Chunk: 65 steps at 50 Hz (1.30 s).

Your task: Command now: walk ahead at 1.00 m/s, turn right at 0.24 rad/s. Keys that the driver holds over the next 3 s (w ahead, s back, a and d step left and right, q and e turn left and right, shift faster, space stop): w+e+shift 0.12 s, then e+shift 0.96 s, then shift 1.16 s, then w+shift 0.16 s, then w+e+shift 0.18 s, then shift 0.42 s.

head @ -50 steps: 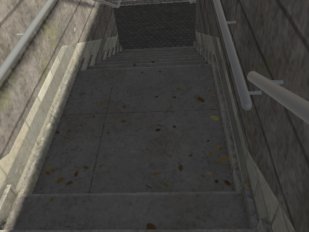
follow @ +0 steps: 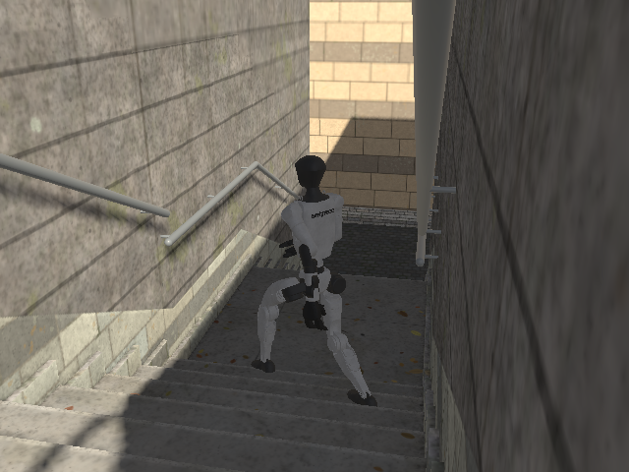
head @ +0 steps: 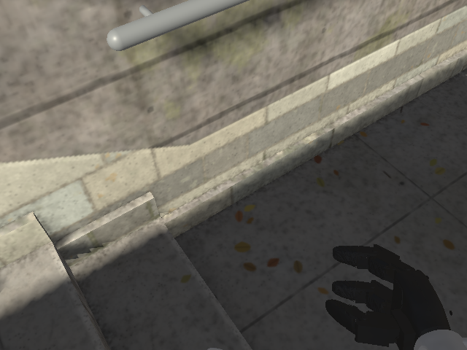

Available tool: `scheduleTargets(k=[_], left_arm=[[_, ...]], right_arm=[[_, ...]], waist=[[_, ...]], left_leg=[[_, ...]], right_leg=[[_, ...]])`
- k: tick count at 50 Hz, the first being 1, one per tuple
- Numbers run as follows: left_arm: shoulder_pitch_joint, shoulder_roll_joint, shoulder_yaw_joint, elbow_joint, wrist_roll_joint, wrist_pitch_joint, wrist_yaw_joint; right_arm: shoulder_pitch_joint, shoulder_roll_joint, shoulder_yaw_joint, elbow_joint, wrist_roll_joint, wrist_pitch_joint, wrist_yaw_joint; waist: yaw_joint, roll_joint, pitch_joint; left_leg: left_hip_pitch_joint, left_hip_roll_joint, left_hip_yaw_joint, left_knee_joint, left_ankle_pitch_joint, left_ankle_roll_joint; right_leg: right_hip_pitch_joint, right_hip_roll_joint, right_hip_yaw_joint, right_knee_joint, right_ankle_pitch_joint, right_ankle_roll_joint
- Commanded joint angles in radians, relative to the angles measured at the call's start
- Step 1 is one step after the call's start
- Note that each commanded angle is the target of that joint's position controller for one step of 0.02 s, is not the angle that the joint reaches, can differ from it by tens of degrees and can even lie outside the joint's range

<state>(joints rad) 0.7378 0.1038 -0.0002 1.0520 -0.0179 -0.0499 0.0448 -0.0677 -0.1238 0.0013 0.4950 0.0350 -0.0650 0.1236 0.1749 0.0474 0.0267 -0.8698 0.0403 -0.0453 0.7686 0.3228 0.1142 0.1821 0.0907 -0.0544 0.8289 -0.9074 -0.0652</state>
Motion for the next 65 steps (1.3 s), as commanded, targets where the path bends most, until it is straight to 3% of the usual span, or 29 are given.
scheduleTargets(k=[1,3,4,5,8,9,10,13,15,17,21,22,23,24,25,26,28,30,33,36,45,46,47,48,49,50,54,57,65], left_arm=[[-0.039,0.132,0.019,-0.035,-0.015,-0.04,-0.025],[-0.339,0.287,0.063,-0.107,0.009,-0.054,-0.036],[-0.386,0.287,0.08,-0.171,0.009,-0.071,-0.02],[-0.058,0.163,0.053,-0.151,-0.039,-0.077,-0.031],[-0.235,0.078,0.053,-0.178,-0.002,-0.041,-0.002],[-0.177,0.072,0.057,-0.205,0.01,-0.018,0.0],[-0.179,0.081,0.049,-0.217,0.021,0.002,-0.008],[-0.248,0.091,0.038,-0.275,0.014,0.004,-0.054],[-0.298,0.152,0.07,-0.283,-0.023,-0.002,-0.09],[-0.357,0.17,0.079,-0.306,-0.035,0.014,-0.107],[-0.052,0.348,0.149,-0.197,0.036,0.068,-0.117],[0.035,0.365,0.154,-0.158,0.055,0.048,-0.108],[0.03,0.408,0.148,-0.135,0.056,0.024,-0.097],[-0.12,0.465,0.127,-0.2,0.075,-0.008,-0.093],[-0.238,0.487,0.143,-0.287,0.066,-0.011,-0.085],[-0.308,0.439,0.133,-0.333,0.039,-0.004,-0.085],[-0.48,0.457,0.125,-0.404,0.029,0.028,-0.065],[-0.546,0.393,0.091,-0.443,0.047,0.022,-0.046],[-0.463,0.352,0.086,-0.408,-0.017,0.048,0.017],[-0.457,0.353,0.1,-0.417,-0.019,0.088,0.056],[-0.548,0.315,0.111,-0.546,-0.015,0.106,0.023],[-0.566,0.296,0.104,-0.557,-0.023,0.109,0.014],[-0.475,0.211,0.082,-0.531,-0.013,0.113,0.006],[-0.383,0.256,0.095,-0.537,-0.011,0.1,-0.009],[-0.381,0.356,0.123,-0.574,-0.024,0.088,-0.023],[-0.451,0.416,0.139,-0.561,-0.03,0.089,-0.022],[-0.455,0.349,0.109,-0.551,-0.019,0.136,-0.021],[-0.477,0.287,0.079,-0.566,-0.012,0.126,-0.011],[-0.496,0.266,0.061,-0.517,0.002,0.115,-0.023]], right_arm=[[0.128,-0.175,-0.075,-0.042,-0.041,-0.054,-0.014],[0.612,-0.232,-0.12,0.13,-0.051,-0.043,-0.071],[0.714,-0.256,-0.096,0.214,-0.087,-0.036,-0.091],[0.635,-0.203,-0.07,0.186,-0.098,-0.045,-0.091],[0.363,-0.119,-0.083,0.231,-0.06,-0.089,-0.108],[0.297,-0.148,-0.085,0.226,-0.032,-0.111,-0.113],[0.242,-0.113,-0.07,0.207,-0.017,-0.123,-0.112],[0.206,-0.216,-0.094,0.212,-0.029,-0.054,-0.152],[0.092,-0.164,-0.073,0.196,-0.016,-0.048,-0.195],[0.135,-0.203,-0.085,0.207,-0.02,-0.037,-0.207],[0.165,-0.235,-0.091,0.234,0.011,0.001,-0.182],[0.135,-0.242,-0.096,0.261,0.022,-0.004,-0.174],[0.2,-0.183,-0.087,0.287,-0.032,-0.007,-0.186],[0.37,-0.109,-0.068,0.179,-0.064,-0.023,-0.174],[0.435,-0.131,-0.05,0.155,-0.06,-0.026,-0.17],[0.383,-0.185,-0.053,0.154,-0.045,-0.02,-0.18],[0.313,-0.208,-0.047,0.128,-0.013,0.017,-0.209],[0.248,-0.303,-0.082,0.148,-0.017,0.057,-0.225],[0.023,-0.2,-0.071,0.042,-0.075,0.036,-0.213],[-0.01,-0.15,-0.061,0.043,-0.034,0.031,-0.171],[0.021,-0.22,-0.1,0.099,-0.032,0.004,-0.144],[0.091,-0.22,-0.105,0.127,-0.03,0.007,-0.138],[0.172,-0.237,-0.114,0.153,-0.051,0.013,-0.135],[0.239,-0.274,-0.12,0.126,-0.072,0.034,-0.13],[0.226,-0.322,-0.137,0.126,-0.07,0.041,-0.133],[0.143,-0.269,-0.124,0.097,-0.051,0.049,-0.14],[0.046,-0.26,-0.105,0.085,-0.056,0.078,-0.175],[0.159,-0.305,-0.12,0.144,-0.073,0.072,-0.171],[0.183,-0.333,-0.11,0.199,-0.028,0.074,-0.133]], waist=[[-0.193,-0.172,-0.012],[-0.53,-0.073,-0.128],[-0.518,0.154,-0.143],[-0.31,0.254,-0.38],[-0.199,-0.207,-0.154],[-0.138,-0.005,-0.082],[-0.116,-0.044,-0.028],[-0.089,-0.036,-0.102],[-0.062,0.058,-0.066],[-0.074,0.031,-0.098],[0.037,-0.027,-0.098],[0.122,-0.177,-0.029],[0.082,-0.376,0.104],[-0.149,-0.541,0.01],[-0.166,-0.492,-0.213],[-0.161,-0.176,-0.325],[-0.238,0.084,-0.353],[-0.251,0.071,-0.198],[-0.182,-0.021,-0.162],[-0.163,-0.163,-0.269],[-0.182,-0.21,-0.106],[-0.212,-0.143,-0.108],[-0.201,0.039,-0.196],[-0.174,0.141,-0.256],[-0.138,0.25,-0.287],[-0.153,0.182,-0.176],[-0.114,0.026,-0.073],[-0.155,0.075,-0.131],[-0.179,0.14,-0.135]], left_leg=[[0.915,-0.085,0.055,-0.11,0.123,-0.046],[1.283,0.097,-0.082,-0.289,0.182,0.03],[1.384,0.192,-0.09,-0.178,0.635,0.029],[1.593,0.388,-0.325,0.037,0.657,0.206],[0.927,0.308,-0.359,-0.3,-0.013,0.196],[0.829,0.419,-0.405,-0.223,0.314,0.262],[0.677,0.465,-0.378,-0.271,0.385,0.236],[0.518,0.338,-0.071,-0.228,0.113,0.119],[0.33,0.148,0.217,-0.148,-0.433,-0.076],[0.333,0.134,0.285,-0.045,-0.59,-0.12],[0.548,0.173,0.273,0.523,-0.347,-0.183],[0.484,0.066,0.286,0.924,-0.663,-0.222],[0.178,-0.063,0.244,1.323,-1.279,-0.25],[-0.1,-0.103,0.066,1.442,-1.287,-0.235],[-0.192,-0.079,-0.032,1.451,-1.168,-0.225],[-0.193,-0.071,-0.041,1.461,-1.039,-0.212],[-0.155,-0.001,-0.132,1.235,-0.851,-0.184],[0.02,0.001,-0.163,0.958,-0.697,-0.157],[0.16,-0.074,-0.104,0.346,-0.459,-0.218],[0.16,-0.106,-0.138,0.094,-0.397,-0.234],[0.469,-0.123,-0.147,-0.271,-0.451,-0.149],[0.659,-0.086,-0.133,-0.405,-0.294,-0.126],[0.943,0.104,-0.265,-0.354,-0.108,-0.051],[0.993,0.314,-0.462,-0.307,0.105,0.08],[0.931,0.434,-0.649,-0.392,-0.074,0.193],[0.837,0.336,-0.544,-0.423,-0.291,0.171],[0.577,0.144,-0.184,-0.486,-0.417,0.052],[0.667,0.184,-0.137,-0.48,-0.319,0.096],[0.654,0.208,-0.073,-0.45,-0.402,0.086]], right_leg=[[-0.598,-0.111,0.275,0.101,1.244,-0.06],[-0.731,-0.033,0.248,0.811,0.959,0.039],[-0.846,0.032,0.208,1.061,0.267,0.028],[-1.016,-0.049,0.432,0.985,0.25,0.072],[-0.912,-0.192,0.278,0.56,0.54,0.065],[-0.985,-0.194,0.257,0.577,0.459,0.117],[-0.976,-0.253,0.255,0.488,0.429,0.151],[-0.801,-0.243,0.167,0.254,0.927,0.126],[-0.552,-0.204,0.16,-0.152,1.408,0.127],[-0.369,-0.132,0.091,-0.178,1.623,0.164],[-0.221,-0.107,-0.03,-0.366,1.539,0.084],[-0.163,-0.145,0.009,-0.578,1.635,-0.039],[-0.068,-0.187,0.121,-0.481,1.875,-0.077],[0.07,-0.218,0.348,-0.231,2.336,-0.134],[0.209,-0.316,0.507,-0.229,2.241,-0.233],[0.165,-0.383,0.653,-0.299,1.945,-0.281],[-0.125,-0.508,0.906,-0.429,1.227,-0.322],[-0.458,-0.376,0.742,-0.445,1.228,-0.236],[-0.525,-0.122,0.508,-0.402,1.212,-0.166],[-0.301,-0.145,0.566,-0.36,1.153,-0.082],[-0.433,-0.072,0.734,-0.271,0.97,-0.056],[-0.541,-0.005,0.687,-0.192,0.76,-0.017],[-0.725,0.124,0.546,0.037,0.317,0.033],[-0.815,0.186,0.465,0.244,0.122,0.064],[-0.889,0.098,0.395,0.415,0.189,0.11],[-0.93,0.022,0.321,0.471,0.303,0.131],[-0.808,-0.045,0.188,0.438,0.583,0.137],[-0.792,-0.099,0.138,0.353,0.549,0.151],[-0.498,-0.09,0.065,-0.193,0.531,0.101]])
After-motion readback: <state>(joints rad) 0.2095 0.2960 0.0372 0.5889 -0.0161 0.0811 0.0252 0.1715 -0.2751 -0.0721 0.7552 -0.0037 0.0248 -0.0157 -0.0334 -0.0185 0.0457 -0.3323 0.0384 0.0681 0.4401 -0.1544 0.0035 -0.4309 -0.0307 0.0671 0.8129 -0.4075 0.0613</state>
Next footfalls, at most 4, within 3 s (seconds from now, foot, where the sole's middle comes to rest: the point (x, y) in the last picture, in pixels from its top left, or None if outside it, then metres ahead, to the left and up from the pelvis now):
0.06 left None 0.27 0.12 -0.81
0.46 right None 0.56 -0.20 -0.98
0.94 left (330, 284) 0.79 -0.14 -0.98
1.36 right None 0.52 -0.21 -0.98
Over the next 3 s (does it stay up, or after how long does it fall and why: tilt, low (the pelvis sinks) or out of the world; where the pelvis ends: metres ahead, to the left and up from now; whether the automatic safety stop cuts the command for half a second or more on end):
stays up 0.75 -0.37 -0.22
